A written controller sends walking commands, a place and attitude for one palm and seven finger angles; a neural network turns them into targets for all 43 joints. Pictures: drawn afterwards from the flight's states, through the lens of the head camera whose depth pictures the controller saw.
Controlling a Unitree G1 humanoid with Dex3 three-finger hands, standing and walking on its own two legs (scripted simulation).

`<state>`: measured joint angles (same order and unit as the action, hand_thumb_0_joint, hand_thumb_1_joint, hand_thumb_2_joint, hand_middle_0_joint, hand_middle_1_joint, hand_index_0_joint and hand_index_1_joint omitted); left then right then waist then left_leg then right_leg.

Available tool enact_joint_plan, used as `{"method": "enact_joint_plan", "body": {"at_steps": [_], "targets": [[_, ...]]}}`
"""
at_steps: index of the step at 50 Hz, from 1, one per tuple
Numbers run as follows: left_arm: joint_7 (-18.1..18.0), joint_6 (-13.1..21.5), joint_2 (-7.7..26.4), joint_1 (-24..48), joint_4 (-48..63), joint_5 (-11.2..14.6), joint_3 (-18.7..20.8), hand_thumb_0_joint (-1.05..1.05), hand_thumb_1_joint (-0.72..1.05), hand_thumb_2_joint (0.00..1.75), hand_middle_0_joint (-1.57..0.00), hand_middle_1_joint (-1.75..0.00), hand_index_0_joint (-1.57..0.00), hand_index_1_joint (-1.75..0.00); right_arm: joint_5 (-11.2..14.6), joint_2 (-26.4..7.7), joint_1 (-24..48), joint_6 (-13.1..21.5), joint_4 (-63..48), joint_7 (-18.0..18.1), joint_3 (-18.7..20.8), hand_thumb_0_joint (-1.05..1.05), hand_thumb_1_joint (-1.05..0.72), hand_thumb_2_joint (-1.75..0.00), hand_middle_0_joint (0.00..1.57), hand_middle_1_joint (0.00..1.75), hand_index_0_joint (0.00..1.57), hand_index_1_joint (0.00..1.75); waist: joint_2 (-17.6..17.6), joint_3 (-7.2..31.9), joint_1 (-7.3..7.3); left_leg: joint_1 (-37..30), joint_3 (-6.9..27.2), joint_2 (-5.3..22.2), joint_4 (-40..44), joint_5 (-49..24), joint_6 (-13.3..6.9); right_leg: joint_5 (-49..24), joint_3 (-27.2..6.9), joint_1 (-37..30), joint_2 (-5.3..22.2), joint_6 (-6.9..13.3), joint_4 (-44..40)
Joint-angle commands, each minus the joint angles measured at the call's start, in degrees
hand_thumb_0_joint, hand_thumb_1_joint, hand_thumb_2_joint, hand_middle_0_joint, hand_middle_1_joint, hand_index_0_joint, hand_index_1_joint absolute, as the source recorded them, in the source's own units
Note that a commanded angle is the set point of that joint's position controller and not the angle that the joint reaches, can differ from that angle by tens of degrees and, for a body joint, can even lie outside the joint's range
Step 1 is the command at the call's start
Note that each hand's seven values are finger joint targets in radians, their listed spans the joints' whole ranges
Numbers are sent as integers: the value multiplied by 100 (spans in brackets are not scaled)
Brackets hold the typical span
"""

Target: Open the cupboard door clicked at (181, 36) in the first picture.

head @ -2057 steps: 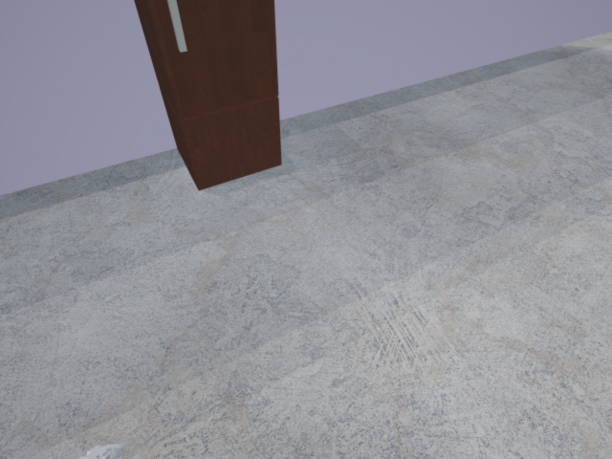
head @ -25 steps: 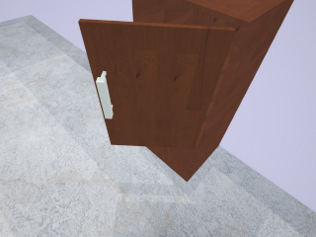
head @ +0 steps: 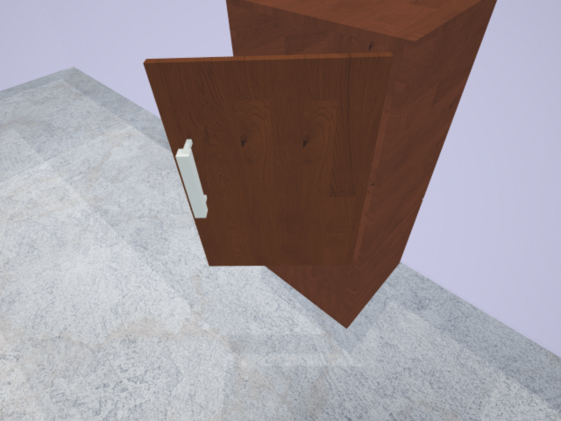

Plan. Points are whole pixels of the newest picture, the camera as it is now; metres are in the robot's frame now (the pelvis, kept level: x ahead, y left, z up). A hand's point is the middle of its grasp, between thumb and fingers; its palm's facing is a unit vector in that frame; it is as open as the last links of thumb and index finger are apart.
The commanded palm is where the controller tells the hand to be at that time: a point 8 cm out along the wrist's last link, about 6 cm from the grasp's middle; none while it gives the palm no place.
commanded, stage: come to a stop and stand still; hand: left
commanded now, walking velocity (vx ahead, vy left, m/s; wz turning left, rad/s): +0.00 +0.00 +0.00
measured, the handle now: (195, 179) +0.57 +0.22 +0.01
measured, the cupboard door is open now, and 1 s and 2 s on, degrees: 42 42 42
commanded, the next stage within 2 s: look again from close up in 0.64 s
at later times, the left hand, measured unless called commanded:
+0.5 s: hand out of the picture +0.01 +0.15 -0.17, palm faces +0.02 -0.98 -0.22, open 7.3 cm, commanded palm none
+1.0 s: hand out of the picture +0.04 +0.14 -0.17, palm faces +0.03 -0.98 -0.21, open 7.3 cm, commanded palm none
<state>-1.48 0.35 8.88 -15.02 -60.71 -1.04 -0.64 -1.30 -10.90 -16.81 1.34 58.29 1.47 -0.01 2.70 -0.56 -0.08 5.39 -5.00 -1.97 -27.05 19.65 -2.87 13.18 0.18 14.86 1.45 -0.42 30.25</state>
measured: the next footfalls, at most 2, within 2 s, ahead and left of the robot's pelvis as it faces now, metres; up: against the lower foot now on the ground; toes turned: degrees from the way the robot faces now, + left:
none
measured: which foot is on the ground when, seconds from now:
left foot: down 0.00-1.00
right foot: down 0.00-1.00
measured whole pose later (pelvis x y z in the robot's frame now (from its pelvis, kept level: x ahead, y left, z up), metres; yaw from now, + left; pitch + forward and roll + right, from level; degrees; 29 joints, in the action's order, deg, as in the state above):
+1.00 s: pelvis +0.01 -0.04 +0.01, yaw +1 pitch -1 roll +0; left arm -1.4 1.4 9.6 -13.0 -63.6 -0.8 -0.1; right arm -1.1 -9.1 -15.8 1.6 65.1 1.7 -0.3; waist 0.7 -2.7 -0.2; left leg 3.8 -3.1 1.0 -23.1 18.1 0.4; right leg 12.4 2.5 12.8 -1.3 2.5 26.2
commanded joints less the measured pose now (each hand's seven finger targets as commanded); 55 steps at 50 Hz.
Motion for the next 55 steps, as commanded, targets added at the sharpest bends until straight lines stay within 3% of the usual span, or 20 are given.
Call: {"method": "enact_joint_plan", "body": {"at_steps": [1, 6, 12, 15, 19, 33, 44, 52, 55], "targets": [[-30, 90, 669, -150, 222, 31, 112, 0, 90, 90, -20, -30, -20, -30, 35, -547, -272, 80, -172, 5, 58, 0, -90, -90, 20, 30, 20, 30, -433, -686, 34, 965, 867, 713, 1076, -46, -11, 66, -601, -104, 349, 351, -648], [-29, 138, 731, -148, 151, 47, 126, 0, 90, 90, -20, -30, -20, -30, 38, -519, -348, 99, 17, 8, 28, 0, -90, -90, 20, 30, 20, 30, -401, -394, 56, 682, 747, 692, 944, -455, 20, -255, -649, -258, 432, 372, -688], [-33, 161, 717, -178, 10, 57, 122, 0, 90, 90, -20, -30, -20, -30, 48, -432, -433, 75, 251, 14, 10, 0, -90, -90, 20, 30, 20, 30, -528, -369, 65, 619, 668, 663, 852, -519, 64, -350, -690, -303, 499, 393, -781], [-42, 163, 692, -172, -44, 60, 122, 0, 90, 90, -20, -30, -20, -30, 52, -391, -460, 81, 375, 24, 0, 0, -90, -90, 20, 30, 20, 30, -306, -338, 53, 592, 656, 710, 859, -701, 76, -627, -627, -393, 493, 396, -715], [-54, 172, 672, -173, -119, 65, 124, 0, 90, 90, -20, -30, -20, -30, 58, -352, -493, 77, 489, 46, 2, 0, -90, -90, 20, 30, 20, 30, -314, -349, 47, 570, 621, 744, 829, -858, 106, -1001, -594, -480, 499, 405, -670], [-60, 169, 659, -138, -155, 61, 137, 0, 90, 90, -20, -30, -20, -30, 57, -232, -517, 48, 614, 64, 26, 0, -90, -90, 20, 30, 20, 30, -367, -327, 45, 479, 562, 767, 810, -860, 148, -1052, -602, -525, 494, 416, -809], [-51, 168, 737, -58, -84, 56, 168, 0, 90, 90, -20, -30, -20, -30, 54, -340, -408, 62, 582, 72, 54, 0, -90, -90, 20, 30, 20, 30, -273, -365, 28, 471, 597, 777, 822, -1004, 154, -1214, -577, -553, 490, 404, -806], [-43, 172, 806, -21, -64, 63, 189, 0, 90, 90, -20, -30, -20, -30, 54, -409, -372, 88, 581, 79, 64, 0, -90, -90, 20, 30, 20, 30, -276, -177, 16, 386, 614, 814, 843, -1181, 146, -1423, -534, -698, 502, 406, -732], [-42, 158, 794, -2, -63, 55, 193, 0, 90, 90, -20, -30, -20, -30, 53, -405, -341, 79, 581, 82, 65, 0, -90, -90, 20, 30, 20, 30, -261, -338, 4, 463, 611, 807, 864, -1104, 147, -1314, -532, -631, 503, 402, -764]]}}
